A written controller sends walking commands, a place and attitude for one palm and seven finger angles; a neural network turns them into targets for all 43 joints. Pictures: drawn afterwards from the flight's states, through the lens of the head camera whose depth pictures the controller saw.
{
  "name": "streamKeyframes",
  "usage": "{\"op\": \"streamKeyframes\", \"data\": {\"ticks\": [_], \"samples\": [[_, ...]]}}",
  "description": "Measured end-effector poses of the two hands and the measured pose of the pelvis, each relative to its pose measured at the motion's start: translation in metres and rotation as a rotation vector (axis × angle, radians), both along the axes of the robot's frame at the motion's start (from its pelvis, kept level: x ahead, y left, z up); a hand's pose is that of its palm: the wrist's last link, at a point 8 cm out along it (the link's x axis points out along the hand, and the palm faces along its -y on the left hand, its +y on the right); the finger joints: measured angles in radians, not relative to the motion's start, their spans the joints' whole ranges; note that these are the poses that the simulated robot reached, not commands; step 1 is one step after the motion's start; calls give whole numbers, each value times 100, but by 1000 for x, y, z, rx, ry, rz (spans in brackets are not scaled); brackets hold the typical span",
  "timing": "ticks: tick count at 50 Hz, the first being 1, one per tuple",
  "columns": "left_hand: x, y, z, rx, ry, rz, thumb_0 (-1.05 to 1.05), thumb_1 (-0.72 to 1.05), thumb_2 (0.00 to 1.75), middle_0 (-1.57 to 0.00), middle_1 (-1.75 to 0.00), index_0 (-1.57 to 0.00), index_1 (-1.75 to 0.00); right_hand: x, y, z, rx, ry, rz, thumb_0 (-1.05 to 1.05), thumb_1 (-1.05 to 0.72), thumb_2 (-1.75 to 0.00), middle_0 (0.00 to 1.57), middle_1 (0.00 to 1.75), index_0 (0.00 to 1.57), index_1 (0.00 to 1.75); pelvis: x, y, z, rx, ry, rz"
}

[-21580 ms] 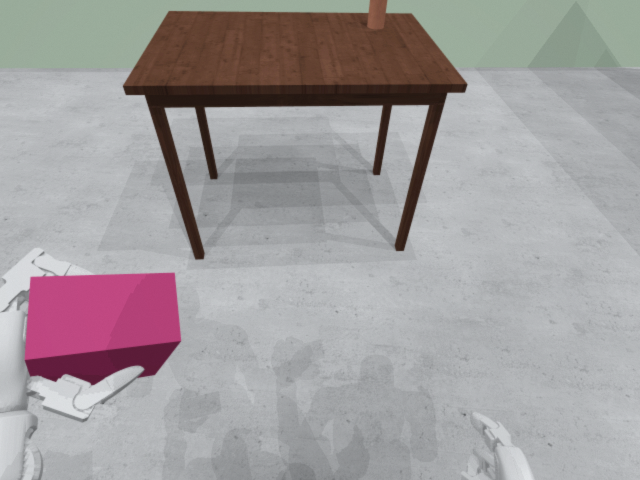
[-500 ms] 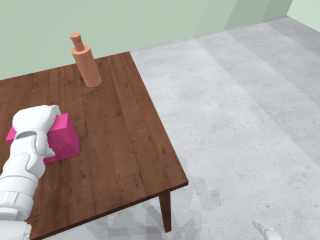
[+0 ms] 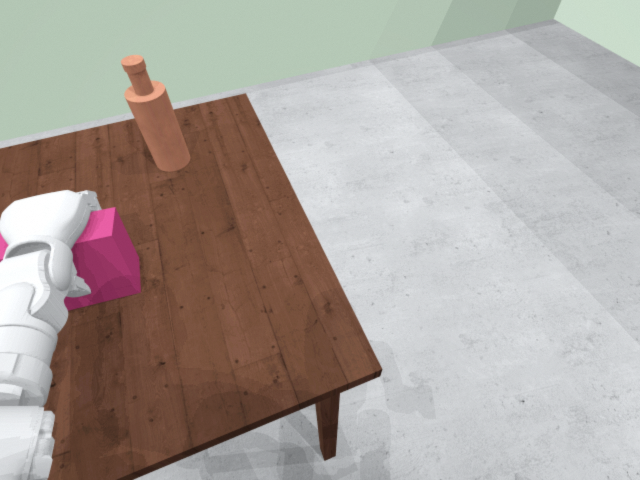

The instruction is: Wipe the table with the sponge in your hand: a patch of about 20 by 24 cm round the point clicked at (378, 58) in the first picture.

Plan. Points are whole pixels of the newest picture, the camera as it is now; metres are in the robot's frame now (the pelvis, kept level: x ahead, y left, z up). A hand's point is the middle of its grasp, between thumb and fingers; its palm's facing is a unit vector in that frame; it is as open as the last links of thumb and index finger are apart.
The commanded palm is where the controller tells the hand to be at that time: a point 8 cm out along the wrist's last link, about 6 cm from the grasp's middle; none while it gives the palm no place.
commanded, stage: slide across to the middle lane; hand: left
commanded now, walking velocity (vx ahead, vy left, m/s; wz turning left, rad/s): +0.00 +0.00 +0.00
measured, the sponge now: (80, 271) +0.36 +0.36 +0.03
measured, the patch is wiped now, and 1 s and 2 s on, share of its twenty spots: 0.65 0.70 0.85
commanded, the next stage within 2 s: wipe back along the middle lane in 0.68 s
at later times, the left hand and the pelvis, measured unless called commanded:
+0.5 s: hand (102, 232) +0.39 +0.32 +0.08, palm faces -0.07 -0.01 -1.00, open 10.6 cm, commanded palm +0.38 +0.30 +0.13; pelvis +0.00 +0.01 +0.00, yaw +1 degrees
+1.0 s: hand (136, 227) +0.41 +0.28 +0.07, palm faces -0.06 -0.02 -1.00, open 10.6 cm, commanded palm +0.37 +0.27 +0.12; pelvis +0.02 -0.01 +0.00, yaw +0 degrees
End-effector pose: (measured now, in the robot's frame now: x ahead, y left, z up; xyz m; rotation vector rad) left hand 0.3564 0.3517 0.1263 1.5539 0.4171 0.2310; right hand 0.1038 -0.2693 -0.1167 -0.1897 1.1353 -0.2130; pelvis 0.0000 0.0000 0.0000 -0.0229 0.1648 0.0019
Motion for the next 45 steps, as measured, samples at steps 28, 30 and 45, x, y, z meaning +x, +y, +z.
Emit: {"op": "streamKeyframes", "data": {"ticks": [28,30,45], "samples": [[24,-44,7,-5,-47,-36,0,-55,103,-68,-130,-70,-130,31,30,1,57,-50,40,1,-90,-90,20,30,20,30,5,7,3,4,-28,20],[27,-49,7,-2,-43,-34,0,-55,103,-67,-130,-70,-130,35,30,2,59,-56,45,1,-90,-90,20,30,20,30,6,6,3,5,-28,21],[41,-73,4,-11,-37,-14,0,-54,103,-67,-130,-69,-130,42,9,2,52,-43,30,1,-90,-90,20,30,20,30,17,-7,4,9,-25,13]]}}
